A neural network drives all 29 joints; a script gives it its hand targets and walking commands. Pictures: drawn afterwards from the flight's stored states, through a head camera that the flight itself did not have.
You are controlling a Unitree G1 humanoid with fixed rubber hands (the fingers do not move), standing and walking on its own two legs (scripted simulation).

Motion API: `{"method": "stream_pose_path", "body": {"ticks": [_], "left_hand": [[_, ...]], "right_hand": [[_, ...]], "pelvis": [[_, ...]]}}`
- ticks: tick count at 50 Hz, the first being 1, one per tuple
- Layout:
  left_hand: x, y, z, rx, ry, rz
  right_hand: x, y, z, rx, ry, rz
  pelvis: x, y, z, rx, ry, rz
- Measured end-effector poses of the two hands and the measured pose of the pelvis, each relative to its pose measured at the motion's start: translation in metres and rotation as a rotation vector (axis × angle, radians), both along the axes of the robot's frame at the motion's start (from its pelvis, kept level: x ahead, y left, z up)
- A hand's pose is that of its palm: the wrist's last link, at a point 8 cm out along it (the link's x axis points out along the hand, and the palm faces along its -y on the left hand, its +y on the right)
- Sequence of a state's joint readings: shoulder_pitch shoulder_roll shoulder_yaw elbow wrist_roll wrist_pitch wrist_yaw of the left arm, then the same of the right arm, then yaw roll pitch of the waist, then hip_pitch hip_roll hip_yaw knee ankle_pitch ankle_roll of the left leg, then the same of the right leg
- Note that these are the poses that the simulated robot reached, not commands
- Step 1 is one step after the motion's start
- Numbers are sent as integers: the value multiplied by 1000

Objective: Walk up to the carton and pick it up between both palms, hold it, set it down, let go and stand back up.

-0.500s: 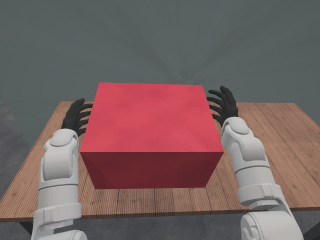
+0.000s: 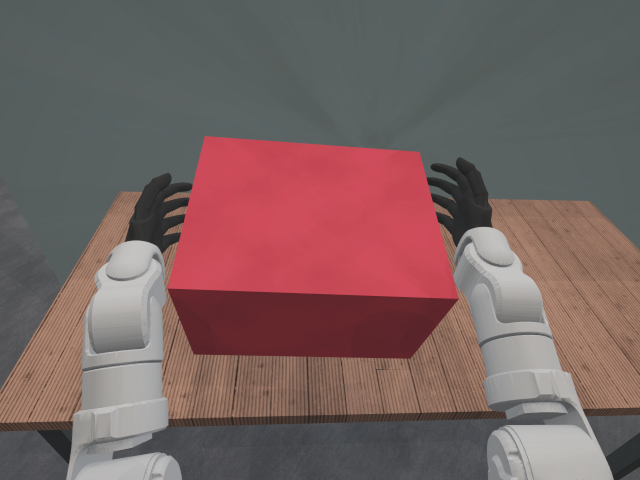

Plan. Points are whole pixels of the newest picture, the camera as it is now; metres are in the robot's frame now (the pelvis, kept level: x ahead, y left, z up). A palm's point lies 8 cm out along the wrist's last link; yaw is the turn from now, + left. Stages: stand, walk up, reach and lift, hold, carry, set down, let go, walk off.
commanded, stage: hold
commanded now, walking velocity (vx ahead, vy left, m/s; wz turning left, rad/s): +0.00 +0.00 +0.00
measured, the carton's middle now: (310, 250) +0.38 +0.00 +0.14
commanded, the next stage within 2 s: none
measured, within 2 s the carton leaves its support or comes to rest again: neither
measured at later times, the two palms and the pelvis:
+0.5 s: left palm (143, 248) +0.34 +0.19 +0.18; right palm (464, 230) +0.36 -0.18 +0.19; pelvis +0.01 +0.00 +0.00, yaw +0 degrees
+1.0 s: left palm (147, 248) +0.35 +0.19 +0.17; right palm (465, 230) +0.36 -0.18 +0.19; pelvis +0.00 +0.00 +0.00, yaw +0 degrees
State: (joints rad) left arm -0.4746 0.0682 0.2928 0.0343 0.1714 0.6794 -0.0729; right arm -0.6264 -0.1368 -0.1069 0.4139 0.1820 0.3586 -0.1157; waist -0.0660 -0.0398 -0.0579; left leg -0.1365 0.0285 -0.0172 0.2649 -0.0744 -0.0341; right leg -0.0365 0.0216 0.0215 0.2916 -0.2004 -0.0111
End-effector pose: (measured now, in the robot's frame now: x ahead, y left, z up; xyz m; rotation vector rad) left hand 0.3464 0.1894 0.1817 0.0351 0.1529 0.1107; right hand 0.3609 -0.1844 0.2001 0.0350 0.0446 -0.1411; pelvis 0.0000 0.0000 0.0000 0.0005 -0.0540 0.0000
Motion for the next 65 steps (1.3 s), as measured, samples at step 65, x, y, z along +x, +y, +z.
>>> {"method": "stream_pose_path", "body": {"ticks": [65], "left_hand": [[-1, 14, -13, 13, 78, 11]], "right_hand": [[10, 15, -5, -15, 80, 20]], "pelvis": [[9, 4, 0, 7, -51, 11]]}}
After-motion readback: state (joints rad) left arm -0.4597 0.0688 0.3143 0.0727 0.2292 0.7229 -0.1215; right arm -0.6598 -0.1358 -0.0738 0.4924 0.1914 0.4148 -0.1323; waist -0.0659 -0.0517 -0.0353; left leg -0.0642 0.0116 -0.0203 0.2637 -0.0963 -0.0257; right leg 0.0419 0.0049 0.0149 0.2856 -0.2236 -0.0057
